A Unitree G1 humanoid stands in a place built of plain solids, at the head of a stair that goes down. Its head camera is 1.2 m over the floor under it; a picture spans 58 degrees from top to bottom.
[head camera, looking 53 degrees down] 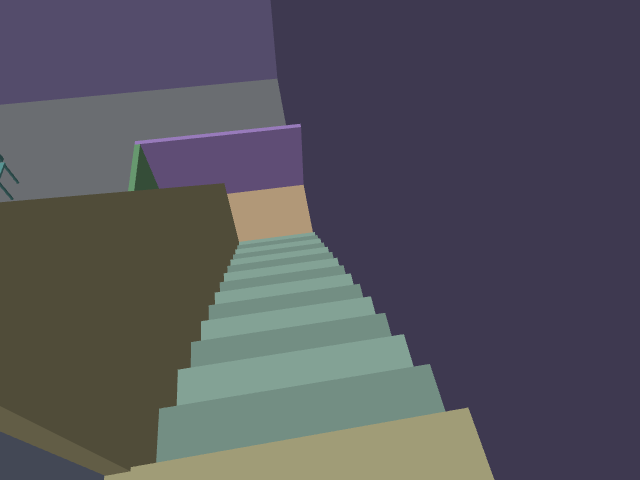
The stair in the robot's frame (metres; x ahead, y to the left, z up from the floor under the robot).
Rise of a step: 0.20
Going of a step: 0.20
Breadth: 0.88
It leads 9 degrees to the left of straight ahead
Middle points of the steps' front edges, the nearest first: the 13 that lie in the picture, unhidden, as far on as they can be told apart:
0.27 0.04 0.00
0.47 0.07 -0.20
0.67 0.10 -0.40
0.86 0.14 -0.59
1.06 0.17 -0.79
1.26 0.20 -0.99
1.46 0.23 -1.19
1.66 0.27 -1.39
1.86 0.30 -1.59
2.05 0.33 -1.79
2.25 0.36 -1.98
2.45 0.40 -2.18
2.65 0.43 -2.38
